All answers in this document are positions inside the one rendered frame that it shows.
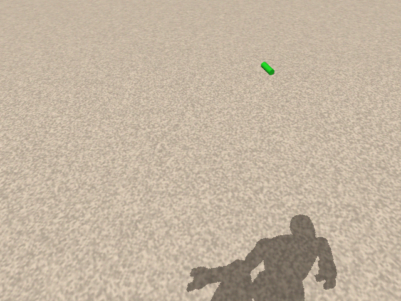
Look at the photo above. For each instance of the can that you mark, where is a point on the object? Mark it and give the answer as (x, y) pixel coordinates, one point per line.
(267, 68)

